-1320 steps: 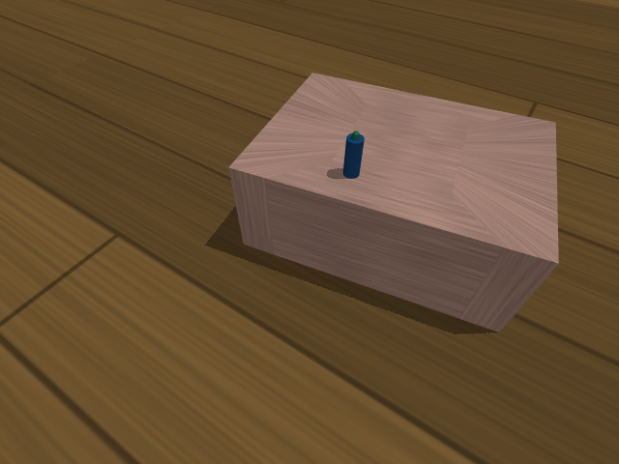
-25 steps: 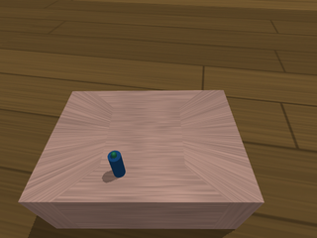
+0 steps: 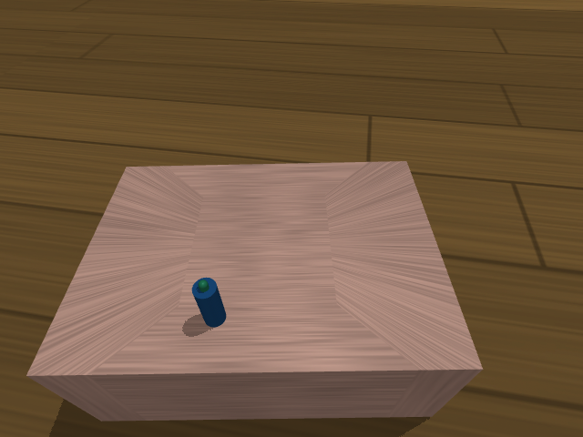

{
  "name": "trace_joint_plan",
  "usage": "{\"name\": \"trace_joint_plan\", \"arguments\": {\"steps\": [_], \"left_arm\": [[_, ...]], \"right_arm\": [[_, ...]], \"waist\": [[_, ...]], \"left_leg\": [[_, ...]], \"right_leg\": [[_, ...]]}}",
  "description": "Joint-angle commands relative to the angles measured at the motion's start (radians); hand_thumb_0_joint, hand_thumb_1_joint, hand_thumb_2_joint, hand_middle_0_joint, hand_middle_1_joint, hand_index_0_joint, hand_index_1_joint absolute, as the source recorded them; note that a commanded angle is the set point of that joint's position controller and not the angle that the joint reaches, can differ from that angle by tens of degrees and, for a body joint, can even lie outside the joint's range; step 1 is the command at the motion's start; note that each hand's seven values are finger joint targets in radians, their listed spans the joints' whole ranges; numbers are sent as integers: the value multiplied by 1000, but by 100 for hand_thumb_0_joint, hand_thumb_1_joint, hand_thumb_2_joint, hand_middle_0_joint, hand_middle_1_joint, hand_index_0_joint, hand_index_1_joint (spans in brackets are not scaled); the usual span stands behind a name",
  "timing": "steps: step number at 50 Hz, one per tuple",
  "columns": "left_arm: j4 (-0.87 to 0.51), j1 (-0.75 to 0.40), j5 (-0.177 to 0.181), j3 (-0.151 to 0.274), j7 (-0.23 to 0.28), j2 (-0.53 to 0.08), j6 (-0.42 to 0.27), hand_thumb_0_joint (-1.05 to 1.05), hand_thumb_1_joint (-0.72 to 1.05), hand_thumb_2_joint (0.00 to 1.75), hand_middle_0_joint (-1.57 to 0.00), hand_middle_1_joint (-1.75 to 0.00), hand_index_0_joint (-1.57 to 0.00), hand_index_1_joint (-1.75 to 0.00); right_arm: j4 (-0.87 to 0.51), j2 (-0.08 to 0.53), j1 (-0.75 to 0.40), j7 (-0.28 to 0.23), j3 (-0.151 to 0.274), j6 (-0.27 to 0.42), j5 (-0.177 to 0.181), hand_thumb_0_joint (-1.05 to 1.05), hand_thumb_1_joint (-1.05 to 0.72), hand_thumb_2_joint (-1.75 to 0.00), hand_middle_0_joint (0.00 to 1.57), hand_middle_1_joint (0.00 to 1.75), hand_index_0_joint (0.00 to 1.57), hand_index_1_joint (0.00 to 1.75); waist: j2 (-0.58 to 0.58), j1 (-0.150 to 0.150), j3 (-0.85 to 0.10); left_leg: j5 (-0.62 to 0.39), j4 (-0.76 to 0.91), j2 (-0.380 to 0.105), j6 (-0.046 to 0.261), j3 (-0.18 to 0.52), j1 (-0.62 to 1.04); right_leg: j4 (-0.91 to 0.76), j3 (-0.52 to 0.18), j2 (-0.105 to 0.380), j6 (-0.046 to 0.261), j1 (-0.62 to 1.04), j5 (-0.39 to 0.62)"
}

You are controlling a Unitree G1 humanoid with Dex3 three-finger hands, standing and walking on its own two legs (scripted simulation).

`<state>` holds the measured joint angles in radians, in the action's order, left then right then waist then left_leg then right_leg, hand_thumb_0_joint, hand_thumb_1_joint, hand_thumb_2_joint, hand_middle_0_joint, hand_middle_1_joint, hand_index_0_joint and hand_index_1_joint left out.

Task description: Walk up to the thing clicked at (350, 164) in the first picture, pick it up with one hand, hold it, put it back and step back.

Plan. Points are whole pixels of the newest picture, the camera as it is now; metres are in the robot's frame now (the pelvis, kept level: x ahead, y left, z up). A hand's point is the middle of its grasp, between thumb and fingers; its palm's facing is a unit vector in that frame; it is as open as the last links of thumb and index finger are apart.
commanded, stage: stand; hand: left
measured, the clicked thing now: (209, 300) +0.49 +0.20 -0.28
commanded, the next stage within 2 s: step back in 0.76 s
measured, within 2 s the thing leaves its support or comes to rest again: neither
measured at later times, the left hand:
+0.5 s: hand out of the picture +0.08 +0.25 -0.15, palm faces -0.03 -0.94 -0.35, open 7.4 cm
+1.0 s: hand out of the picture +0.09 +0.28 -0.16, palm faces -0.03 -0.92 -0.39, open 7.4 cm
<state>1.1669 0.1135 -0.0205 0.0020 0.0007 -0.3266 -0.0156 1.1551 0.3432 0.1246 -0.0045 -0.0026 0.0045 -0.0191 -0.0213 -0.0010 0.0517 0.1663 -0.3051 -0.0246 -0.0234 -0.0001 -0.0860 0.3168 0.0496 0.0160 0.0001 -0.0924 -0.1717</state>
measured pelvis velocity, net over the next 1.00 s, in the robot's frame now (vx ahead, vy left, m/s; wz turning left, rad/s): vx -0.03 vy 0.02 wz -0.01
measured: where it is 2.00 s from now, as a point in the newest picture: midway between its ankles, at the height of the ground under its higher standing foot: outside the picture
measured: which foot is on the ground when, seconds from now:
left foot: down 0.00-1.00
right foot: down 0.00-1.00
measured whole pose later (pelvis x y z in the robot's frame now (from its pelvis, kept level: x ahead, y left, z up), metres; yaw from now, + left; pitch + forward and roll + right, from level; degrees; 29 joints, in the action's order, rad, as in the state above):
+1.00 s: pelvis -0.03 +0.02 -0.02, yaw -1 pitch -1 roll +0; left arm 0.99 0.05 -0.03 0.07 0.00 -0.37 0.03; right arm 1.00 0.41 0.08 0.01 0.05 -0.05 0.00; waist 0.00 -0.01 0.16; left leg 0.45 -0.82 0.03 0.04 0.04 -0.34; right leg 0.53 0.03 0.04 0.00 -0.27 -0.24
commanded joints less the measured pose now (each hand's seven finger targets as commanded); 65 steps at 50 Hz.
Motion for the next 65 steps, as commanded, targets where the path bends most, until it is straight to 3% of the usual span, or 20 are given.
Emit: {"name": "trace_joint_plan", "arguments": {"steps": [1,23,28,36,37,38,40,42,44,46,47,51,52,53,54,55,56,57,59,65], "left_arm": [[-56,-49,9,38,17,-220,-19,0,90,90,-20,-30,-20,-30],[-69,-48,9,41,15,-226,-17,0,90,90,-20,-30,-20,-30],[-77,-47,9,40,16,-227,-19,0,90,90,-20,-30,-20,-30],[-75,-49,11,39,13,-225,-16,0,90,90,-20,-30,-20,-30],[-79,-51,9,41,14,-229,-16,0,90,90,-20,-30,-20,-30],[-102,-44,29,94,14,-296,-4,0,90,90,-20,-30,-20,-30],[-133,-18,31,102,19,-290,1,0,90,90,-20,-30,-20,-30],[-170,-41,29,113,18,-297,9,0,90,90,-20,-30,-20,-30],[-212,-80,18,120,19,-312,17,0,90,90,-20,-30,-20,-30],[-256,-116,-4,123,21,-322,23,0,90,90,-20,-30,-20,-30],[-273,-138,-8,125,21,-323,24,0,90,90,-20,-30,-20,-30],[-314,-164,-8,115,26,-296,34,0,90,90,-20,-30,-20,-30],[-321,-154,2,110,23,-288,43,0,90,90,-20,-30,-20,-30],[-327,-138,10,104,19,-268,54,0,90,90,-20,-30,-20,-30],[-345,-91,24,95,20,-208,64,0,90,90,-20,-30,-20,-30],[-340,-97,20,98,30,-212,70,0,90,90,-20,-30,-20,-30],[-334,-95,11,105,43,-230,70,0,90,90,-20,-30,-20,-30],[-326,-112,8,108,48,-244,73,0,90,90,-20,-30,-20,-30],[-306,-37,25,106,45,-241,73,0,90,90,-20,-30,-20,-30],[-357,-53,9,112,32,-235,56,0,90,90,-20,-30,-20,-30]], "right_arm": [[-51,197,-30,-12,36,21,3,0,-90,-90,20,30,20,30],[-57,202,-41,-9,40,20,3,0,-90,-90,20,30,20,30],[-62,205,-47,-11,42,23,2,0,-90,-90,20,30,20,30],[-60,200,-42,-10,37,24,2,0,-90,-90,20,30,20,30],[-63,203,-47,-11,40,23,3,0,-90,-90,20,30,20,30],[-88,261,-80,-5,62,8,16,0,-90,-90,20,30,20,30],[-114,240,-47,-4,64,-1,29,0,-90,-90,20,30,20,30],[-138,228,-27,-2,73,-12,31,0,-90,-90,20,30,20,30],[-160,224,-19,1,81,-27,29,0,-90,-90,20,30,20,30],[-185,220,9,4,92,-45,19,0,-90,-90,20,30,20,30],[-196,220,35,8,94,-50,19,0,-90,-90,20,30,20,30],[-206,223,109,2,102,-36,16,0,-90,-90,20,30,20,30],[-200,218,121,2,102,-28,8,0,-90,-90,20,30,20,30],[-206,231,108,0,110,-20,-7,0,-90,-90,20,30,20,30],[-235,316,78,-3,131,-10,-32,0,-90,-90,20,30,20,30],[-250,388,45,-1,141,-6,-21,0,-90,-90,20,30,20,30],[-269,405,48,-4,146,-4,-12,0,-90,-90,20,30,20,30],[-277,362,17,-11,138,-4,-10,0,-90,-90,20,30,20,30],[-296,295,-56,-24,120,-5,-18,0,-90,-90,20,30,20,30],[-311,270,70,-40,122,-7,-3,0,-90,-90,20,30,20,30]], "waist": [[22,-3,-65],[22,1,-54],[10,1,-82],[22,3,-63],[25,2,-69],[35,8,40],[40,-3,-53],[74,-9,-116],[136,-11,-123],[213,-14,-96],[209,-26,-87],[189,-41,-108],[145,-43,-106],[48,-37,-83],[-143,-6,-96],[-186,-13,-86],[-197,-44,-115],[-122,-35,-105],[-111,29,-104],[-101,-45,-99]], "left_leg": [[-111,48,-105,33,76,-9],[-78,55,-109,30,71,-10],[-149,45,-113,29,69,18],[-133,57,-114,26,71,0],[-142,54,-116,27,68,11],[-271,-72,-95,58,81,-78],[-304,-156,-84,66,49,-64],[-240,-267,-41,63,26,-69],[-33,-394,21,56,4,-103],[359,-596,56,68,41,-172],[381,-656,47,75,75,-174],[229,-390,18,69,46,-210],[100,-225,29,59,9,-180],[-139,-108,-9,59,59,-152],[-418,-59,-199,104,329,-76],[-602,-75,-286,195,419,-82],[-566,-64,-333,246,509,-100],[-536,-86,-296,225,421,-93],[-546,-153,-199,192,246,-2],[-593,-202,-225,265,242,120]], "right_leg": [[-52,-112,124,13,14,128],[-64,-114,119,15,2,84],[-46,-109,123,20,14,177],[-48,-109,118,19,9,144],[-46,-107,119,20,9,153],[32,-133,109,24,-68,307],[73,-134,130,62,-35,387],[77,-177,175,114,-48,397],[59,-237,251,182,-86,393],[52,-295,340,261,-153,369],[69,-271,342,268,-198,359],[210,-208,263,184,-96,347],[278,-170,221,151,-85,310],[368,-129,153,112,-128,212],[520,-89,-7,49,-267,-59],[663,-156,-122,29,-347,-458],[773,-251,-138,22,-347,-522],[835,-290,-126,28,-367,-472],[906,-280,-124,22,-443,-346],[750,-205,-91,-30,-441,-350]]}}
